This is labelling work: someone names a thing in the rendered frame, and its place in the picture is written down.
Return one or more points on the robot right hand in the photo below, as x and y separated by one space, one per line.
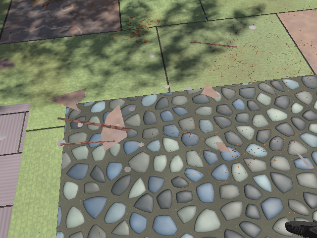
306 229

